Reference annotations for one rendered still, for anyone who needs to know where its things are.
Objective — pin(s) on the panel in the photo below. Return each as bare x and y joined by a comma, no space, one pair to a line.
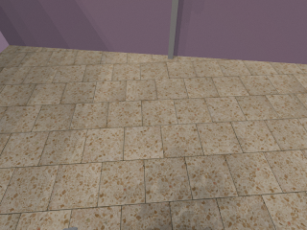
173,26

